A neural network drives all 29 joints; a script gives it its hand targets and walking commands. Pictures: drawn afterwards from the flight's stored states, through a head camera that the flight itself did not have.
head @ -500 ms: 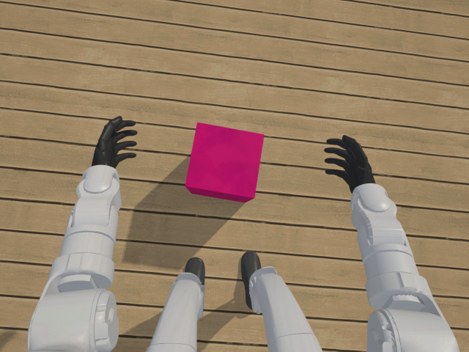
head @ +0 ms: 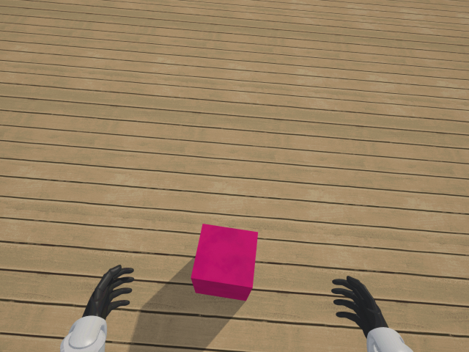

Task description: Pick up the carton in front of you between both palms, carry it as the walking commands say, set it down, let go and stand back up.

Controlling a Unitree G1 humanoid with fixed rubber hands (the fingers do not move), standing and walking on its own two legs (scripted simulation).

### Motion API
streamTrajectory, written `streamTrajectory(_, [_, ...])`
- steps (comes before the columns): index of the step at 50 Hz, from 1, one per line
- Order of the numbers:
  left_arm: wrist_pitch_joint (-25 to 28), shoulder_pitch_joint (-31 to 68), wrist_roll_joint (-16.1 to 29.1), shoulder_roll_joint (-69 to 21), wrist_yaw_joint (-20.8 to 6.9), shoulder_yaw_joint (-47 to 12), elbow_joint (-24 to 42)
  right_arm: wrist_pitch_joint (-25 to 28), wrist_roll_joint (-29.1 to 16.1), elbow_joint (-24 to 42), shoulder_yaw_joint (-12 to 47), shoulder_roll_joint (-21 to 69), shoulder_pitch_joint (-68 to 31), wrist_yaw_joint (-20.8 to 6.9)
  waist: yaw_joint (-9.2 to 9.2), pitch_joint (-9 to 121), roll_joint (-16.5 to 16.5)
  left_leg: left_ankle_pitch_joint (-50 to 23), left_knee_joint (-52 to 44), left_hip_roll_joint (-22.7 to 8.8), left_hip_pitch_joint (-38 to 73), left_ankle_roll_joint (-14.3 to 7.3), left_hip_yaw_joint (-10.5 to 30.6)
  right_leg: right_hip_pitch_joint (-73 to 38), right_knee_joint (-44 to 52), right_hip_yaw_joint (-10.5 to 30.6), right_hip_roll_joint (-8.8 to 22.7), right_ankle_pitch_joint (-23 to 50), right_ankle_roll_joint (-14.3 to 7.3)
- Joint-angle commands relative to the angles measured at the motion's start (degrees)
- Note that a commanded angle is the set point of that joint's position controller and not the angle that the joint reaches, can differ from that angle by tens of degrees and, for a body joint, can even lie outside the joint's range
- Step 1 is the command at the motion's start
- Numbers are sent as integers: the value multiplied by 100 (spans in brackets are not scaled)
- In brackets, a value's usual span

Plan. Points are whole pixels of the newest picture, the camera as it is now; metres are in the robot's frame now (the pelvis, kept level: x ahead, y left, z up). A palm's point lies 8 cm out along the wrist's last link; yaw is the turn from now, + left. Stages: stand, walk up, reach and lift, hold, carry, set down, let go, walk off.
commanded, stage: let go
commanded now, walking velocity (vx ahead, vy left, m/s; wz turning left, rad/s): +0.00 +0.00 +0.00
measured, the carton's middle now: (225, 263) +0.44 +0.00 -0.65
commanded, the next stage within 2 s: stand in 0.52 s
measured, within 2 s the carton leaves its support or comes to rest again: neither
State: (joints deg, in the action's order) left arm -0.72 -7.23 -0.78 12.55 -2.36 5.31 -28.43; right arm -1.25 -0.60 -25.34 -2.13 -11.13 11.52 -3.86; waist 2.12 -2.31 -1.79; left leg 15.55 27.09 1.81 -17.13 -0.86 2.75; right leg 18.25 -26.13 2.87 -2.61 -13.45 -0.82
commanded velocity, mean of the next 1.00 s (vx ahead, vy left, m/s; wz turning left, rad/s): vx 0.00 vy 0.00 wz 0.00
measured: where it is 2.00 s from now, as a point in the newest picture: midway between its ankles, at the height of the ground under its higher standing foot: outside the picture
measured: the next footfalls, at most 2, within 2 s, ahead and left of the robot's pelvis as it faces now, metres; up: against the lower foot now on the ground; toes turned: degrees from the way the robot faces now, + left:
none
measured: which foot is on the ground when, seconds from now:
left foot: down 0.00-1.00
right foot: down 0.00-1.00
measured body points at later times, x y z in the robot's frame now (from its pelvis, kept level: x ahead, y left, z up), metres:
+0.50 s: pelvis -0.01 +0.00 +0.00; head +0.00 +0.01 +0.45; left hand +0.16 +0.24 -0.09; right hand +0.17 -0.24 -0.07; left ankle -0.02 +0.11 -0.74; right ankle -0.01 -0.11 -0.74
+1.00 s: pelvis +0.02 +0.00 +0.00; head +0.02 +0.00 +0.45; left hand +0.14 +0.29 -0.10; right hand +0.17 -0.29 -0.10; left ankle -0.02 +0.11 -0.74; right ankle -0.01 -0.11 -0.74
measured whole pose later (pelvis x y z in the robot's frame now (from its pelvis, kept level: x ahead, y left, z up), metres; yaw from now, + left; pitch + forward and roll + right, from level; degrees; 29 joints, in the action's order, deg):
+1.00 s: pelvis +0.02 +0.00 +0.00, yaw +1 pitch +0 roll +0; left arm -0.4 -11.1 -1.7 19.1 1.3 2.1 -44.0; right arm -0.1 2.0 -46.5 -0.6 -19.6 8.5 1.3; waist -0.7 -0.2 0.2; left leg 18.0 27.4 1.7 -8.9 -0.7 3.7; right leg 9.6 -26.5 1.2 -2.3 -16.4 -1.3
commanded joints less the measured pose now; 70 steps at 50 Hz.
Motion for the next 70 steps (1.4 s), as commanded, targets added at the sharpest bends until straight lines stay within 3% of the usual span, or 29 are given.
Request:
streamTrajectory(1, [10, -261, 97, 499, -82, -75, 664, -2, 111, 558, -250, -718, 42, 23, -144, 749, 119, -1238, -530, -31, 599, 160, -126, -1143, 307, -148, 37, 1376, 190])
streamTrajectory(2, [-39, 8, 94, 522, -110, -130, 818, -83, 15, 624, -62, -641, -76, 23, -82, 507, 287, -812, -606, -50, 540, 91, -123, -1185, 287, -173, 78, 959, 184])
streamTrajectory(3, [-134, -152, 75, 550, -97, -98, 811, -145, 10, 536, -185, -664, -165, 22, -340, 266, 355, -957, -652, -67, 359, 126, -69, -1125, 335, -160, 18, 878, 156])
streamTrajectory(4, [-229, -16, -53, 608, -102, 6, 835, -167, 12, 633, -260, -644, -71, 15, 36, 494, 379, -1107, -553, -53, 687, 150, -112, -1104, 341, -135, 44, 1160, 129])
streamTrajectory(5, [-306, -298, -47, 647, -70, 59, 879, -243, -21, 614, -136, -560, -98, -41, -323, 504, 447, -1336, -529, -91, 1001, 151, -94, -1096, 387, -157, 80, 967, 124])
streamTrajectory(6, [-332, -289, 16, 635, -116, -125, 1149, -284, 85, 764, -250, -848, -71, -50, -132, 491, 73, -1051, -563, -72, 969, 129, -132, -1329, 293, -215, 7, 963, 151])
streamTrajectory(8, [-482, -140, 26, 481, -177, -229, 1112, -410, -27, 686, -122, -578, -148, -15, -100, 201, 427, -846, -623, -100, 792, 142, -105, -1261, 343, -261, 41, 646, 84])
streamTrajectory(10, [-570, -371, 206, 345, -161, -496, 926, -517, 49, 668, 18, -471, -28, -20, -191, -268, -95, -862, -669, -120, 817, 107, -68, -1196, 402, -289, -41, 612, 103])
streamTrajectory(11, [-558, -451, 97, 519, -186, -124, 964, -582, 172, 654, -288, -668, -79, 12, -279, 89, 350, -1196, -649, -65, 844, 143, -121, -1443, 379, -210, 67, 1047, 121])
streamTrajectory(12, [-598, -336, 114, 393, -185, -404, 969, -578, 89, 672, -162, -647, 129, 5, 23, 61, 2, -1126, -559, -87, 1086, 106, -91, -1262, 347, -146, 47, 1076, 115])
streamTrajectory(17, [-662, -308, 8, 351, -213, -189, 1058, -654, 244, 590, -255, -748, -216, 19, -231, -73, 269, -1019, -547, -95, 1053, 159, -152, -1451, 344, -185, 97, 758, 86])
streamTrajectory(18, [-701, -227, -38, 436, -199, -234, 1055, -641, 322, 632, -341, -741, -97, 11, -10, -138, 42, -763, -535, -94, 1197, 102, -101, -1288, 341, -175, 62, 540, 64])
streamTrajectory(19, [-515, -614, 103, 499, -56, -131, 597, -943, 261, 899, -367, -743, -217, 124, -245, -64, 182, -1137, -465, -140, 1076, 129, -21, -1235, 130, -295, -100, 383, 159])
streamTrajectory(21, [-446, -454, 45, 430, 40, -216, 574, -991, 186, 704, -181, -609, 45, 229, -116, -42, 268, -1831, -238, -70, 1289, 152, 26, -980, 96, -192, -124, 804, 125])
streamTrajectory(25, [-454, -438, 33, 600, 68, -85, 741, -1054, 249, 1005, -261, -699, -274, 214, -211, -103, 181, -1299, -410, -108, 1208, 65, 38, -868, 22, -262, -25, 599, 186])
streamTrajectory(26, [-325, -390, -102, 1132, 222, -25, 44, -606, 200, 167, -370, -1335, -415, 426, -281, 249, 685, -43, -308, -349, 88, 90, 370, -713, -7, 62, 418, 144, 185])
streamTrajectory(28, [-163, -190, -285, 1298, 289, 44, 91, -200, 276, -142, -281, -1291, 1, 455, -143, -215, 295, 897, -286, -302, -89, 63, 428, -248, 231, 290, 393, -955, 72])
streamTrajectory(30, [2, -165, -217, 1200, 285, 7, -146, -32, 298, -432, -255, -1276, -427, 527, -259, -34, 453, 1137, -412, -497, -265, -71, 685, -288, 144, 342, 457, -718, 20])
streamTrajectory(33, [112, -336, -177, 1242, 255, -17, -404, 81, 274, -651, -183, -1191, -582, 429, -373, 472, -21, 113, -115, -441, 276, -43, 535, -468, 292, 453, 591, -260, -77])
streamTrajectory(34, [92, -194, -168, 1233, 267, -56, -436, 108, 276, -798, -197, -1314, -400, 435, -200, 528, 202, -220, -62, -397, 456, 11, 444, -504, 194, 470, 565, 127, -40])
streamTrajectory(39, [96, -475, -75, 1360, 307, -48, -814, 204, 276, -1337, -141, -1559, -185, 538, -171, 809, 272, -1927, 46, -573, 1055, -38, 512, -771, 19, 493, 730, 1494, -54])
streamTrajectory(41, [63, -350, -110, 1459, 368, -39, -875, 176, 253, -1390, -109, -1546, -341, 513, -241, 608, 342, -1910, -21, -525, 836, -1, 525, -960, 93, 366, 634, 1577, -30])
streamTrajectory(43, [54, -328, -69, 1435, 361, -76, -980, 203, 226, -1502, -77, -1557, -508, 508, -268, 527, -176, -1824, -7, -493, 898, 28, 505, -943, 235, 397, 614, 1654, 51])
streamTrajectory(46, [63, -167, -73, 1397, 342, -146, -1057, 200, 267, -1712, -118, -1791, -386, 542, -158, 587, 65, -1583, -149, -576, 1046, 8, 558, -806, 317, 437, 704, 1325, -16])
streamTrajectory(49, [119, -387, -72, 1597, 399, -62, -1272, 173, 258, -1837, -53, -1765, -462, 558, -302, 525, 380, -1559, -220, -578, 850, 19, 525, -999, 346, 515, 712, 1250, -40])
streamTrajectory(51, [149, -349, -106, 1612, 377, -86, -1412, 231, 242, -1891, -58, -1624, -442, 559, -288, 565, 30, -2017, -177, -570, 1041, -58, 628, -1136, 305, 420, 688, 1856, -45])
streamTrajectory(54, [120, -249, -54, 1584, 399, -108, -1483, 246, 241, -2049, -33, -1735, -370, 562, -253, 370, 360, -2252, -185, -605, 905, -70, 638, -1094, 350, 516, 779, 1916, -65])
streamTrajectory(60, [106, -349, -2, 1559, 409, -177, -1780, 236, 190, -2227, -24, -1727, -373, 583, -285, 462, 254, -2238, -298, -612, 1233, -31, 631, -1164, 409, 448, 742, 1925, -43])
streamTrajectory(70, [145, -48, -67, 1702, 352, -230, -2063, 273, 177, -2502, 7, -1926, -394, 569, -259, 194, 133, -1607, -691, -683, 874, 18, 637, -1127, 633, 459, 770, 924, -82])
